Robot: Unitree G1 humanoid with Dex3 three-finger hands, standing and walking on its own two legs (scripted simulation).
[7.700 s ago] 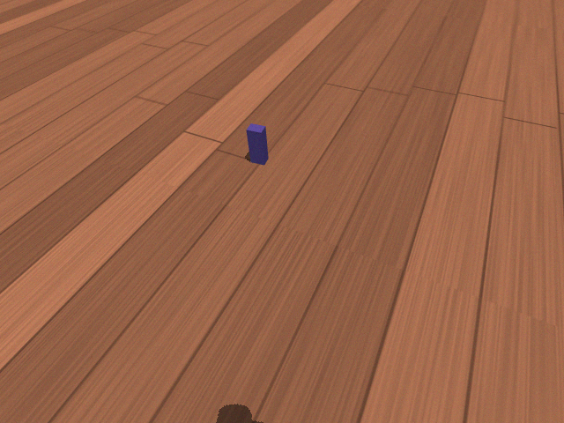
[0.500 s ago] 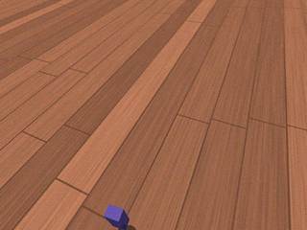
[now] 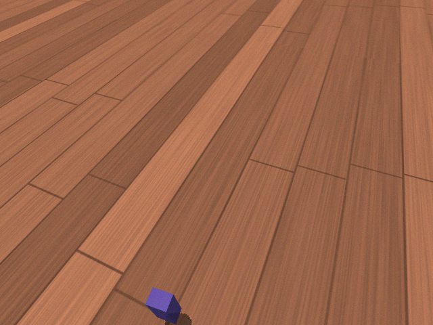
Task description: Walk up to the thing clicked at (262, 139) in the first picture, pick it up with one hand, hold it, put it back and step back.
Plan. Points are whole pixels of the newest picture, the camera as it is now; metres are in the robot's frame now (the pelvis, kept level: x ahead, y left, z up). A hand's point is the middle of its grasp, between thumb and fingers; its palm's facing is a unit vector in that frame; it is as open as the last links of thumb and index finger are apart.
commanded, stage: stand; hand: left
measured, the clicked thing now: (164, 306) +0.32 +0.26 -0.67
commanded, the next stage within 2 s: go down in 0.64 s
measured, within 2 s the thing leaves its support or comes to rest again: neither
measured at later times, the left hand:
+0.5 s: hand out of the picture +0.08 +0.26 -0.15, palm faces -0.03 -0.94 -0.35, open 7.4 cm
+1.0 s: hand out of the picture +0.16 +0.26 -0.16, palm faces +0.04 -0.94 -0.33, open 11.6 cm
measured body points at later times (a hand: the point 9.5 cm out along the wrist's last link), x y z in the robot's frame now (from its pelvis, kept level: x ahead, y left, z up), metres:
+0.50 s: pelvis +0.01 +0.00 +0.00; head +0.01 +0.00 +0.45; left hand +0.08 +0.30 -0.13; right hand +0.08 -0.30 -0.14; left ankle -0.01 +0.14 -0.75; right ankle +0.01 -0.12 -0.75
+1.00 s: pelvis -0.01 +0.00 -0.02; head +0.05 +0.01 +0.42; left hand +0.15 +0.31 -0.14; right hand +0.08 -0.26 -0.15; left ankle -0.01 +0.14 -0.75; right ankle +0.01 -0.12 -0.75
